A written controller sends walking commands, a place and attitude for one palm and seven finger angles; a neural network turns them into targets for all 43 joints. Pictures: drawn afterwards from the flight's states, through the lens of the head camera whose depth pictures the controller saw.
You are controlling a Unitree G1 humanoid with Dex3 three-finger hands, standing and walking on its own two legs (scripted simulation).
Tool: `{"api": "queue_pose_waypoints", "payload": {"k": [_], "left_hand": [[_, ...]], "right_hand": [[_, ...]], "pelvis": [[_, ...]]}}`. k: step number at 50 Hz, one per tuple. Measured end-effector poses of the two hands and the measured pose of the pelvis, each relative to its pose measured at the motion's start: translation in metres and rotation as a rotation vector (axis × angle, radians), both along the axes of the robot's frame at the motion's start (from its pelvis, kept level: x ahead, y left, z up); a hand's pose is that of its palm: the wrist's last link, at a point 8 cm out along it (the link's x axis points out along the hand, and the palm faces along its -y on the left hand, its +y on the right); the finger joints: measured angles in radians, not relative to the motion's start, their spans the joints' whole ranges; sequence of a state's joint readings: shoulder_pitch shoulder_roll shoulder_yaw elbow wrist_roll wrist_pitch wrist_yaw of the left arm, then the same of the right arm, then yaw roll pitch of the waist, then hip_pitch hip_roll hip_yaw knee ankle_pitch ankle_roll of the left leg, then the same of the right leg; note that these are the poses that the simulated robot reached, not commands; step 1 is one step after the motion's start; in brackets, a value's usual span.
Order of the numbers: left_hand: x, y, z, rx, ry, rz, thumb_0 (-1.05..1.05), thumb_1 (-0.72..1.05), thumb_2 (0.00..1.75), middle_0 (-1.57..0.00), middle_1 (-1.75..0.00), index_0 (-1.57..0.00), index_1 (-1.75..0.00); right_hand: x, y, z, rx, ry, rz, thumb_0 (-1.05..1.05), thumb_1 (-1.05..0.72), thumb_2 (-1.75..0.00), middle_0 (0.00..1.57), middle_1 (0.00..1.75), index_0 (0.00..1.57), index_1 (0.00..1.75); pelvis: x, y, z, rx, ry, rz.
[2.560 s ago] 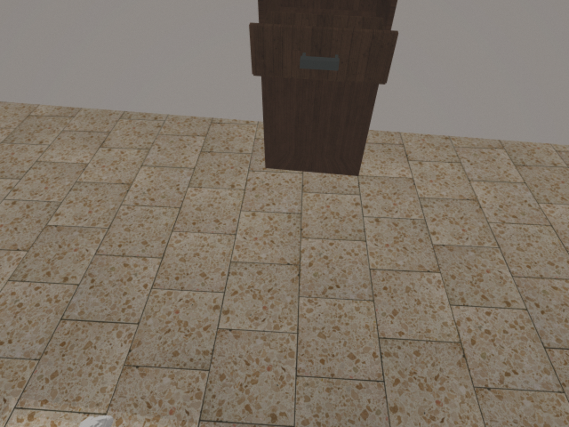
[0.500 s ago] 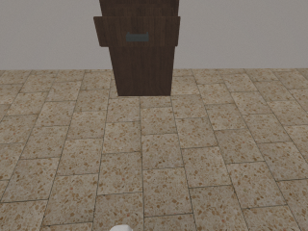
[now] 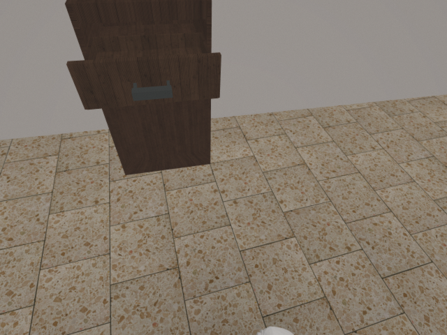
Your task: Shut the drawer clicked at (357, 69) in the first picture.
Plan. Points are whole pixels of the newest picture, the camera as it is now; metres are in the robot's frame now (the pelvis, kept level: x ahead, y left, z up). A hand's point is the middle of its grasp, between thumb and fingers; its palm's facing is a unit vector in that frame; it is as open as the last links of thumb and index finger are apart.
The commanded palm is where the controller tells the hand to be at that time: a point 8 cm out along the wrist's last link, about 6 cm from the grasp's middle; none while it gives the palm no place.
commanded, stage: walk to a spot facing it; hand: left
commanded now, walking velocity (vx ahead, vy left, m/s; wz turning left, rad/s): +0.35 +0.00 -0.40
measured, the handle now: (152, 88) +0.80 +0.30 -0.01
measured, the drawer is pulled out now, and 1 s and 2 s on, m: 0.30 0.30 0.30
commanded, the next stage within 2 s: turn to face it in 0.36 s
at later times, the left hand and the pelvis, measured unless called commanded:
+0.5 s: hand (164, 291) +0.24 +0.15 -0.17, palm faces -0.10 -0.98 -0.18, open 7.3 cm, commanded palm none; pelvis +0.20 -0.03 +0.00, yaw -8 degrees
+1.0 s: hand (162, 223) +0.40 +0.19 -0.16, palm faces +0.10 -0.97 -0.21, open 7.4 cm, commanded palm none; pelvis +0.31 +0.00 +0.00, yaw +4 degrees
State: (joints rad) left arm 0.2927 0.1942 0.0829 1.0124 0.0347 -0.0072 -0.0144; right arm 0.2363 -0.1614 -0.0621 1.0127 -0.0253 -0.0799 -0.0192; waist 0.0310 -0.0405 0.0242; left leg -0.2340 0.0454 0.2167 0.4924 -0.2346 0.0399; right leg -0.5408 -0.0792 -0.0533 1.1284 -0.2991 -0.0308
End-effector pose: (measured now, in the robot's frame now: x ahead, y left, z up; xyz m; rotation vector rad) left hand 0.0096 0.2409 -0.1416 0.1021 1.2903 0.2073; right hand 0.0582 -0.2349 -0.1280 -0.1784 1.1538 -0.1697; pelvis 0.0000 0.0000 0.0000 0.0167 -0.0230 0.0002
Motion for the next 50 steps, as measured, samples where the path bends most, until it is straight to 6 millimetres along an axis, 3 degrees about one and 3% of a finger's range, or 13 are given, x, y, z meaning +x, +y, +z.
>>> {"api": "queue_pose_waypoints", "payload": {"k": [7,11,13,16,20,27,31,35,42,50], "left_hand": [[0.134,-0.009,0.021,0.019,-0.138,-0.138,0.01,0.91,0.9,-0.19,-0.3,-0.19,-0.3],[0.199,-0.029,0.019,0.033,-0.174,-0.22,0.01,0.91,0.9,-0.19,-0.3,-0.19,-0.3],[0.222,-0.038,0.014,0.04,-0.201,-0.234,0.01,0.91,0.9,-0.2,-0.3,-0.19,-0.3],[0.234,-0.046,0.013,0.031,-0.186,-0.224,0.01,0.91,0.9,-0.2,-0.3,-0.19,-0.3],[0.231,-0.05,0.012,0.019,-0.087,-0.211,0.01,0.91,0.9,-0.2,-0.3,-0.2,-0.3],[0.232,-0.035,-0.003,-0.025,0.07,-0.169,0.01,0.91,0.9,-0.2,-0.3,-0.2,-0.3],[0.246,-0.019,-0.027,-0.047,0.117,-0.117,0.01,0.91,0.9,-0.2,-0.3,-0.2,-0.3],[0.276,-0.009,-0.026,-0.043,0.107,-0.098,0.01,0.91,0.9,-0.2,-0.3,-0.2,-0.3],[0.341,-0.002,-0.004,-0.029,-0.038,-0.054,0.01,0.91,0.9,-0.2,-0.3,-0.19,-0.3],[0.381,0.0,0.013,0.029,-0.13,-0.02,0.01,0.91,0.9,-0.2,-0.3,-0.19,-0.3]], "right_hand": [[-0.025,-0.016,-0.009,0.019,0.171,-0.104,-0.01,-0.93,-0.9,0.2,0.3,0.2,0.3],[-0.028,-0.023,-0.022,0.052,0.25,-0.166,0.0,-0.92,-0.9,0.2,0.3,0.2,0.3],[-0.022,-0.026,-0.03,0.069,0.288,-0.18,0.0,-0.92,-0.9,0.2,0.3,0.2,0.3],[0.007,-0.03,-0.027,0.074,0.291,-0.182,0.0,-0.91,-0.9,0.2,0.3,0.2,0.3],[0.072,-0.033,-0.014,0.064,0.188,-0.18,0.01,-0.91,-0.9,0.2,0.3,0.2,0.3],[0.19,-0.021,0.001,0.041,0.027,-0.131,0.0,-0.91,-0.9,0.2,0.3,0.2,0.3],[0.241,-0.005,-0.005,0.003,-0.007,-0.083,0.0,-0.91,-0.9,0.2,0.3,0.2,0.3],[0.261,0.005,0.0,-0.021,0.018,-0.079,-0.01,-0.93,-0.9,0.2,0.3,0.2,0.3],[0.274,0.011,0.006,-0.015,0.105,-0.03,0.0,-0.93,-0.9,0.2,0.3,0.21,0.3],[0.292,0.003,-0.003,0.02,0.124,0.004,0.0,-0.91,-0.9,0.2,0.3,0.21,0.3]], "pelvis": [[0.054,-0.005,0.004,0.006,0.008,-0.052],[0.092,-0.021,-0.006,0.003,0.011,-0.082],[0.107,-0.029,-0.013,-0.007,0.008,-0.09],[0.129,-0.034,-0.009,-0.023,0.004,-0.102],[0.161,-0.035,0.001,-0.029,0.015,-0.121],[0.22,-0.02,0.002,-0.052,0.018,-0.137],[0.258,-0.004,-0.013,-0.067,0.006,-0.112],[0.279,0.004,-0.009,-0.054,0.006,-0.086],[0.298,0.012,0.004,-0.044,0.021,-0.016],[0.31,0.001,0.004,-0.031,0.019,0.062]]}}
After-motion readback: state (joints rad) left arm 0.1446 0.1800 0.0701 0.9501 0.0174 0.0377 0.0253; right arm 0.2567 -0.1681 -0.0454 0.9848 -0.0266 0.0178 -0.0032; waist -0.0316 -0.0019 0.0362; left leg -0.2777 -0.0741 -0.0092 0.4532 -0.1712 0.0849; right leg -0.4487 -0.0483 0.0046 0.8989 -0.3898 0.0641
